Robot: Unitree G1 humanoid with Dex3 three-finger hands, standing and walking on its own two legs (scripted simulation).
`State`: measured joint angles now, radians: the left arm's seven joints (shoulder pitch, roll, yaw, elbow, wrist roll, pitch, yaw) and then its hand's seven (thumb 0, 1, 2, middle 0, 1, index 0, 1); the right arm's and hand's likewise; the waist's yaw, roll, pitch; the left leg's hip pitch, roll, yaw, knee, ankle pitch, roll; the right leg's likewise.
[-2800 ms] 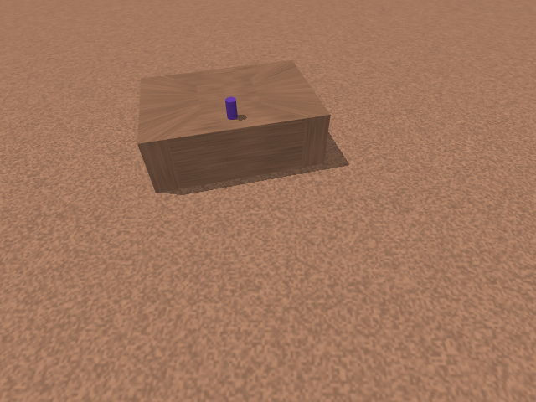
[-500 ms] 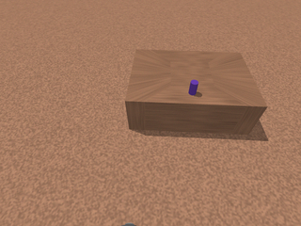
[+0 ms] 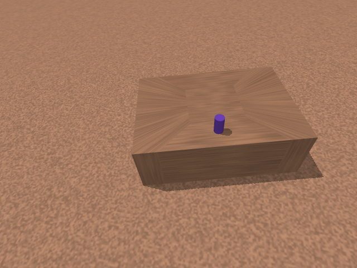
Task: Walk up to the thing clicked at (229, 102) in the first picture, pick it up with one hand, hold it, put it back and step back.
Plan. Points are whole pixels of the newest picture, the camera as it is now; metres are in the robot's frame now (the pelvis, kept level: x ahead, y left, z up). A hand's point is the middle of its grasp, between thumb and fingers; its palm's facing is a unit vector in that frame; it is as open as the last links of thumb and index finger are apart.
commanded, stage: walk up
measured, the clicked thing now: (219, 124) +0.89 -0.17 -0.38
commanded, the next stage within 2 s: none
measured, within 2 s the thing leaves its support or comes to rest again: neither
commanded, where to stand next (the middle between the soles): +0.29 +0.06 m, yaw -2 degrees
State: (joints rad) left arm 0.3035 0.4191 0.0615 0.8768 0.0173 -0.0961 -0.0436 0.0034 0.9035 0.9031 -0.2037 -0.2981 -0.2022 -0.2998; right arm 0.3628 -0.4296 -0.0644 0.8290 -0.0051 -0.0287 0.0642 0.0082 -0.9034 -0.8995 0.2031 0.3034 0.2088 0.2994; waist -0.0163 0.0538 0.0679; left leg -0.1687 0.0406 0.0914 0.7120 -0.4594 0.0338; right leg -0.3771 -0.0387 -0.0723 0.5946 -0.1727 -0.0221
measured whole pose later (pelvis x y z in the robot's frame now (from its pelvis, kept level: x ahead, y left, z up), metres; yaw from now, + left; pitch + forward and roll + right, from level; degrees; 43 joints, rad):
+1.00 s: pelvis +0.23 +0.06 +0.00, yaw -2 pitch -2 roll +1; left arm 0.11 0.35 0.00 0.99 0.00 -0.02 -0.01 0.00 0.90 0.90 -0.20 -0.30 -0.20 -0.30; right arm 0.17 -0.36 0.00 1.01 0.00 -0.02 0.01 0.01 -0.91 -0.90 0.20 0.30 0.21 0.30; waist 0.01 0.00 0.07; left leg -0.25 0.02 0.04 0.63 -0.35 -0.01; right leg -0.36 -0.04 -0.04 0.63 -0.23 0.00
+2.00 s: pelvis +0.26 +0.05 +0.03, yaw -2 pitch -2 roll +0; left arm 0.06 0.33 0.03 1.17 0.01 -0.01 -0.01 0.00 0.90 0.90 -0.20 -0.30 -0.20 -0.30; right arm 0.10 -0.35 -0.01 1.16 0.00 -0.01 0.01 0.01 -0.91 -0.90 0.20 0.30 0.21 0.30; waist 0.00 0.01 0.04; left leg -0.07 0.03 0.03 0.32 -0.22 -0.03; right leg -0.18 -0.02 -0.06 0.33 -0.12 0.00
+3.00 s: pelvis +0.27 +0.04 +0.03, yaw -1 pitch -2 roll +0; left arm 0.09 0.34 0.00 1.14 0.01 -0.01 -0.01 0.00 0.90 0.90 -0.20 -0.30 -0.20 -0.30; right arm 0.12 -0.36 -0.01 1.14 -0.01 0.00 0.01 0.01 -0.91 -0.90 0.20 0.30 0.21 0.30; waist 0.00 0.02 0.04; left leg -0.04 0.06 0.02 0.30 -0.22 -0.05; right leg -0.16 0.00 -0.07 0.34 -0.14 -0.02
